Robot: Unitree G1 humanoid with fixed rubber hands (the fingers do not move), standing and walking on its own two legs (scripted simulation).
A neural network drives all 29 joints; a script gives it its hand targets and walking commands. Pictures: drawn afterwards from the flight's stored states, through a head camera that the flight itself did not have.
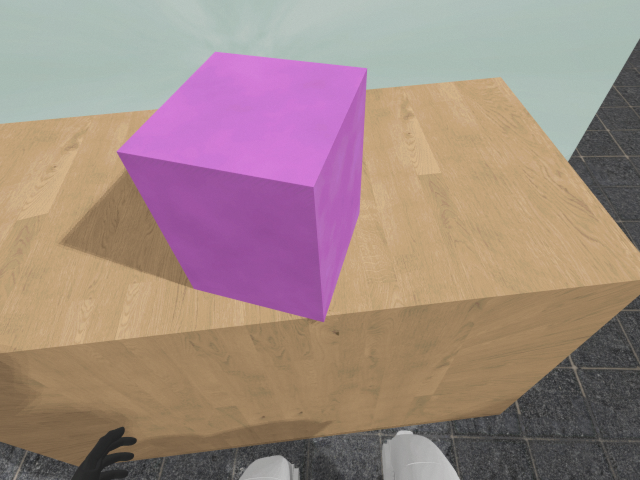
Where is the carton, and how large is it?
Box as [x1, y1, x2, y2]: [117, 52, 366, 321]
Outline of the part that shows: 214,52 120,147 117,153 194,288 323,321 359,212 366,68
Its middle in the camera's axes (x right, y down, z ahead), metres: -0.07 -0.07 +0.51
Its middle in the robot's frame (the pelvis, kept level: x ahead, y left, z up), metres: +0.45 +0.08 +0.12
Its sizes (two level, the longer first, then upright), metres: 0.210 0.200 0.250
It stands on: a pedestal, 0.71 m high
